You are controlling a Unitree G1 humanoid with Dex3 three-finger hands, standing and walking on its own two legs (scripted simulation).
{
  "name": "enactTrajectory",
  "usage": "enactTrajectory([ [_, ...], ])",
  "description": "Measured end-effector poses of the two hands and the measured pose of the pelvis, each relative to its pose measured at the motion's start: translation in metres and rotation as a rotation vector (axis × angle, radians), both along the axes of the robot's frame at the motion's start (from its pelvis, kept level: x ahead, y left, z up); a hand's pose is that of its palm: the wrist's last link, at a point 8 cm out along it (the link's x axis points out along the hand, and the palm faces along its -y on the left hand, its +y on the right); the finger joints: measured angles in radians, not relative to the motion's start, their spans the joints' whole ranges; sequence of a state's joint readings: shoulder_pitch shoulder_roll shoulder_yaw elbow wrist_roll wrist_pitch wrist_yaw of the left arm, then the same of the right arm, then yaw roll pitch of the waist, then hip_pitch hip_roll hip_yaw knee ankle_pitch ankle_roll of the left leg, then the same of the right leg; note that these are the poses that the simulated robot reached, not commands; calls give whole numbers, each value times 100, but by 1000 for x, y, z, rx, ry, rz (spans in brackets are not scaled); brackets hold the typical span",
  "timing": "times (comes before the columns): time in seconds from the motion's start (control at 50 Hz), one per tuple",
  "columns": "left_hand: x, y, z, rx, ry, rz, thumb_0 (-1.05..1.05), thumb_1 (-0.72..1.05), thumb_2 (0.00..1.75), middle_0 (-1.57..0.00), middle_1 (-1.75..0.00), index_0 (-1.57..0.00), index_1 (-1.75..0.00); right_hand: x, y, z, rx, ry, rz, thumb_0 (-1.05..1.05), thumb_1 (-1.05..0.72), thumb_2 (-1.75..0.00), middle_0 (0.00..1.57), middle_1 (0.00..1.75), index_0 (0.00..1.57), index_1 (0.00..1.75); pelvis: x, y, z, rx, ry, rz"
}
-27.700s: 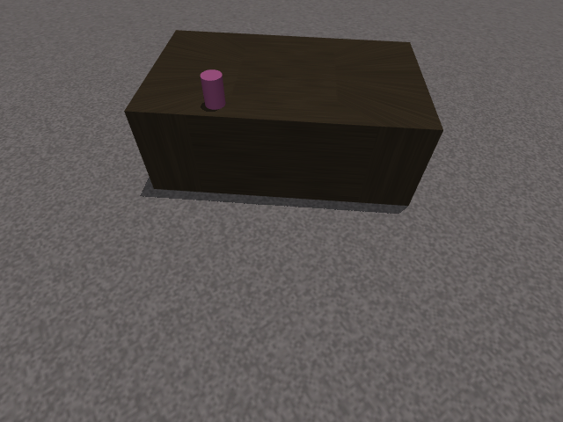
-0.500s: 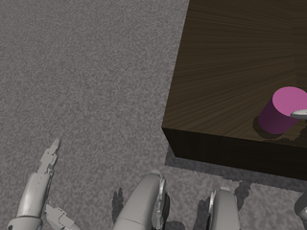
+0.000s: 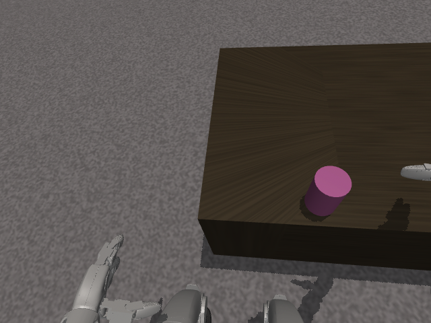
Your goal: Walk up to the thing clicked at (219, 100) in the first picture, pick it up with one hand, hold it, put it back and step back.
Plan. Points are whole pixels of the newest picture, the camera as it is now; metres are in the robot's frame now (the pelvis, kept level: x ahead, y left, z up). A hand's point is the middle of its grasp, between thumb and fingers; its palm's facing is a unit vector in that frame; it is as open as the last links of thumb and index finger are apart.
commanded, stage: home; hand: right
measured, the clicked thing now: (325, 192) +0.44 -0.22 -0.19
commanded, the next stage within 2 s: none
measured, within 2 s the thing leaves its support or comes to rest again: neither
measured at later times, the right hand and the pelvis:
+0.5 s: hand (356, 255) +0.25 -0.20 -0.02, palm faces +0.19 +0.95 -0.26, open 17.4 cm; pelvis +0.04 +0.01 +0.04, yaw -1 degrees
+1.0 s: hand (331, 304) +0.18 -0.16 -0.03, palm faces +0.15 +0.95 -0.28, open 17.6 cm; pelvis +0.01 +0.03 +0.03, yaw -2 degrees
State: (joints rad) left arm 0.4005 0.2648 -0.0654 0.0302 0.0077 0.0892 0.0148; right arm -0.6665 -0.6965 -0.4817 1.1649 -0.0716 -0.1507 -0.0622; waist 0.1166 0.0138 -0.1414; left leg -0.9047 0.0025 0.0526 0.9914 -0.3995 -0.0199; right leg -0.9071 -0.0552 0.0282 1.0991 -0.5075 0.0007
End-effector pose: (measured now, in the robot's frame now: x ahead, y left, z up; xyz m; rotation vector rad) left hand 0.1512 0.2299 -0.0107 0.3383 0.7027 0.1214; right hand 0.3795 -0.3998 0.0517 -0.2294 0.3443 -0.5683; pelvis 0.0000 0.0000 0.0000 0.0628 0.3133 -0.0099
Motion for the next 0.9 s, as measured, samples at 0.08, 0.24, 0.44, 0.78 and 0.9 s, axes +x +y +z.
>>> enactTrajectory([
  [0.08, 21, -26, 11, -103, -74, -42, 0, 22, 51, -14, -19, -14, -19, -16, 7, 3, -25, 71, 44, -1, 47, -10, 6, 7, 6, 6, 8, -3, 11, -6, -28, -5],
  [0.24, 19, -16, 4, -138, 9, 26, 0, 56, 71, -18, -24, -18, -24, -72, 57, -32, 38, 233, 150, -1, 48, -9, 6, 6, 6, 6, 23, -5, 28, -27, -90, -5],
  [0.44, 24, 5, -6, -97, 65, 96, 1, 78, 83, -20, -28, -19, -28, -132, 133, -48, 131, 242, 228, -1, 53, -7, 6, 6, 7, 5, 33, 6, 38, -33, -159, -5],
  [0.78, 20, 26, -35, -91, 68, 120, 1, 90, 90, -21, -30, -20, -30, -222, 195, -58, 178, 387, 244, -1, 57, -4, 6, 5, 6, 5, 22, 27, 34, -56, -211, -23],
  [0.9, 24, 31, -27, -80, -7, 105, 1, 90, 90, -21, -30, -21, -30, -220, 195, -49, 147, 355, 245, -1, 57, -4, 6, 5, 6, 4, 16, 30, 34, -59, -222, -25],
])
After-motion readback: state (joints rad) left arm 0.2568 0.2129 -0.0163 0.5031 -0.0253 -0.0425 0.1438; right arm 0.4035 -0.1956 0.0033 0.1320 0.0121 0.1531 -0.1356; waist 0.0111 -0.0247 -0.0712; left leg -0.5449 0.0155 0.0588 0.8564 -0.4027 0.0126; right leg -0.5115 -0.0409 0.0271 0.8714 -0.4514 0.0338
